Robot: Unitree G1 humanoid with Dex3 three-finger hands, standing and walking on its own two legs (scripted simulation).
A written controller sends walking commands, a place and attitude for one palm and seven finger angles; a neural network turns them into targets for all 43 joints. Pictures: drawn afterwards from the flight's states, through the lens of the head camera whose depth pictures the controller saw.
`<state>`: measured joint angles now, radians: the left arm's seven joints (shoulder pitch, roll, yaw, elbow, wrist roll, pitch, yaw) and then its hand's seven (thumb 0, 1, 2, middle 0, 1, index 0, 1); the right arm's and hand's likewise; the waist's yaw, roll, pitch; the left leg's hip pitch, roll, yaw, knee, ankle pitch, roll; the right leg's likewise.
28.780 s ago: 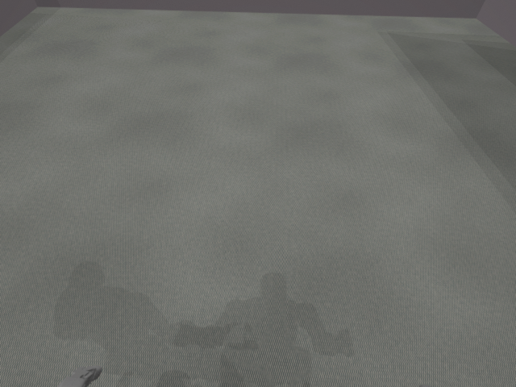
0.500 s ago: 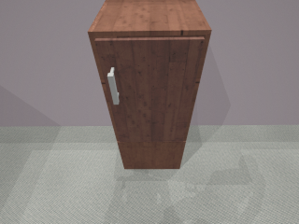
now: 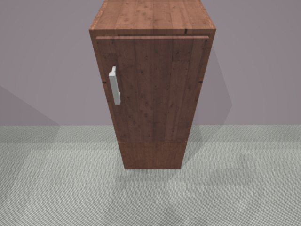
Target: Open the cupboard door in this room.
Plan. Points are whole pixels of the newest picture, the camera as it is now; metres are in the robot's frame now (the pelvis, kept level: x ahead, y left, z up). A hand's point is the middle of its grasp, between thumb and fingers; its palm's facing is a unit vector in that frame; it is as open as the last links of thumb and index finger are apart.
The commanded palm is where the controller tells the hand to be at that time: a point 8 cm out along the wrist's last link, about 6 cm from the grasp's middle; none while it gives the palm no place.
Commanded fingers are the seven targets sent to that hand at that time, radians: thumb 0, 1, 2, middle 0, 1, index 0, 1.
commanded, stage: raise the hand with hooked fingers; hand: left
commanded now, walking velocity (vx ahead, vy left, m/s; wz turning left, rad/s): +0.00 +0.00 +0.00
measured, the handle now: (115, 86) +0.57 +0.17 +0.04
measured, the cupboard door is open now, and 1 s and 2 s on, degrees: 0 0 0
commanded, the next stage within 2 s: none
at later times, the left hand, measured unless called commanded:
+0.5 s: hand out of the picture +0.13 +0.22 -0.06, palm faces +0.22 -0.97 -0.05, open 9.3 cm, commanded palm +0.14 +0.26 -0.03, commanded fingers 0.00 0.25 0.62 -0.25 -0.72 -0.25 -0.72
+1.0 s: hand (54, 188) +0.21 +0.27 +0.00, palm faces +0.11 -0.99 -0.09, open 12.3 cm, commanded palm +0.18 +0.32 +0.01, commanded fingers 0.00 -0.34 0.37 -0.29 -1.10 -0.29 -1.10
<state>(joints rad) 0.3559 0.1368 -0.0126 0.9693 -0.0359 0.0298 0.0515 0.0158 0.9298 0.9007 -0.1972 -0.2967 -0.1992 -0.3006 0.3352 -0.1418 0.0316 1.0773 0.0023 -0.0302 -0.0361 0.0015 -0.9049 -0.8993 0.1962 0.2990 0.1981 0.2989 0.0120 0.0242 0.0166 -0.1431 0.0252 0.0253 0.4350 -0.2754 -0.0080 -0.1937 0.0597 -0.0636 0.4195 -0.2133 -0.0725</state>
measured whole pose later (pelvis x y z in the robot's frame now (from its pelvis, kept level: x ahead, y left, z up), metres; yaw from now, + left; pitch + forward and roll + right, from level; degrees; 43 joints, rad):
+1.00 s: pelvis -0.03 +0.05 -0.06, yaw +2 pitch +11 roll -3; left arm 0.31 0.28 0.22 0.01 -0.26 -0.37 -0.20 0.00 -0.11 0.47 -0.26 -0.95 -0.27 -0.95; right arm 0.31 -0.29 0.01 0.56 0.03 -0.20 -0.05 0.01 -0.90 -0.90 0.20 0.30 0.20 0.30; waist -0.01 0.02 -0.10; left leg -0.72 -0.02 0.00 1.02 -0.50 0.05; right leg -0.73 0.00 -0.09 0.94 -0.41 -0.02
